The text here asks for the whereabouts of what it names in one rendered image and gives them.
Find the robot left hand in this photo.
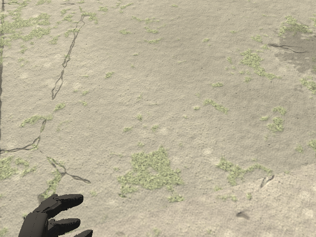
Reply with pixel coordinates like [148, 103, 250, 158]
[18, 194, 93, 237]

